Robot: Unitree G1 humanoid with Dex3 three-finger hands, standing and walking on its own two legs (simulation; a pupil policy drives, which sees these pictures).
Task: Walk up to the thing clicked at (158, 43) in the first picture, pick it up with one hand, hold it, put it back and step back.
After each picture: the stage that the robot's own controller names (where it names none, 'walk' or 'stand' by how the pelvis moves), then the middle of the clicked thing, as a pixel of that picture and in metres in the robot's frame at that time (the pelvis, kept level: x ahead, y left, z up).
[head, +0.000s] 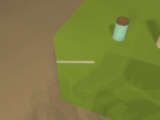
stand; out of the picture +0.67 -0.46 +0.07
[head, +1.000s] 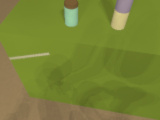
sink last; (124, 3) +0.72 -0.17 +0.10
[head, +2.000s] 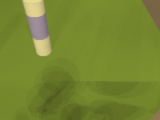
stand; (39, 28) +0.58 +0.17 +0.10
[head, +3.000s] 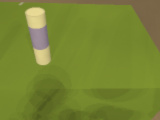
stand; (39, 39) +0.57 +0.17 +0.07
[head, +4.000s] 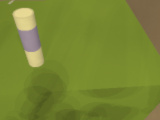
stand; (30, 40) +0.55 +0.19 +0.07
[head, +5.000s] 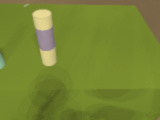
stand; (46, 40) +0.57 +0.14 +0.07
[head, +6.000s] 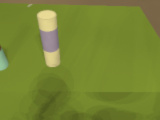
stand; (50, 41) +0.56 +0.12 +0.07
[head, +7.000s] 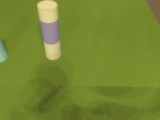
rise first; (50, 33) +0.57 +0.12 +0.07
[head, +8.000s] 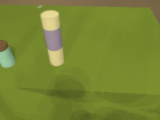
rise first; (53, 40) +0.57 +0.14 +0.07
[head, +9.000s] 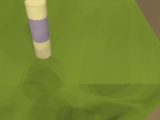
go down; (40, 31) +0.58 +0.13 +0.08
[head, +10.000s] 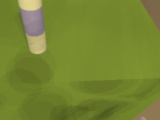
go down; (33, 23) +0.56 +0.12 +0.11
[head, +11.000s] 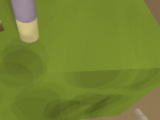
close in; (24, 8) +0.58 +0.13 +0.13
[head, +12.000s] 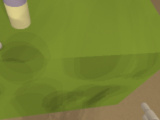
close in; out of the picture +0.61 +0.13 +0.15
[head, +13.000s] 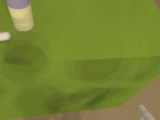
lift; out of the picture +0.60 +0.13 +0.15
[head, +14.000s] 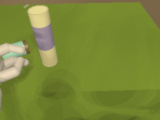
lift; (44, 39) +0.55 +0.13 +0.11
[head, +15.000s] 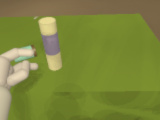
close; (51, 45) +0.59 +0.13 +0.08
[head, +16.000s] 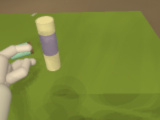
stand; (49, 46) +0.57 +0.13 +0.08
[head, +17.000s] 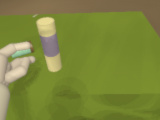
stand; (50, 46) +0.57 +0.13 +0.08
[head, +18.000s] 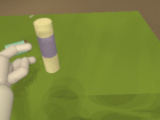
crouch; (48, 47) +0.56 +0.14 +0.08
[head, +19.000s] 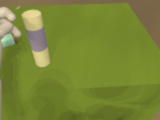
crouch; (38, 41) +0.58 +0.14 +0.08
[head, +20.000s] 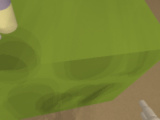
lower; out of the picture +0.59 +0.15 +0.15
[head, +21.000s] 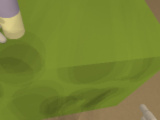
lower; (4, 1) +0.58 +0.15 +0.15
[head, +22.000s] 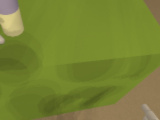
lower; out of the picture +0.59 +0.14 +0.15
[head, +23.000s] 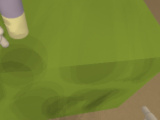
lower; (9, 2) +0.58 +0.14 +0.14
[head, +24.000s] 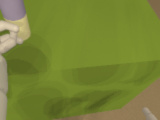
open; (12, 5) +0.57 +0.14 +0.14
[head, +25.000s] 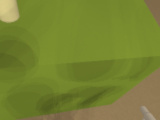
rise; out of the picture +0.64 +0.16 +0.15
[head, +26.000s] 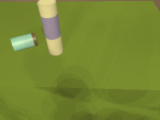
sink last; (52, 29) +0.62 +0.15 +0.10
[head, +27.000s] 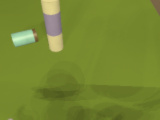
stand; (53, 26) +0.63 +0.13 +0.09
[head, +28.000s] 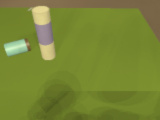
walk; (45, 35) +0.63 +0.15 +0.08
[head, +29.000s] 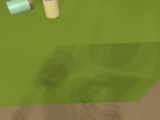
walk; out of the picture +0.77 +0.12 +0.10
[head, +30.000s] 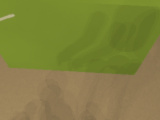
walk; out of the picture +1.09 +0.05 +0.10
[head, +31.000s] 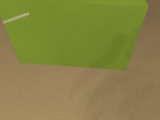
stand; out of the picture +1.39 +0.10 +0.09
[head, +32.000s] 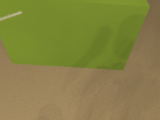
stand; out of the picture +1.31 +0.09 +0.08
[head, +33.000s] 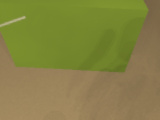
stand; out of the picture +1.34 +0.07 +0.07
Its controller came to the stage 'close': yes
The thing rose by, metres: 0.00
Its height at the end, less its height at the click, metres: +0.00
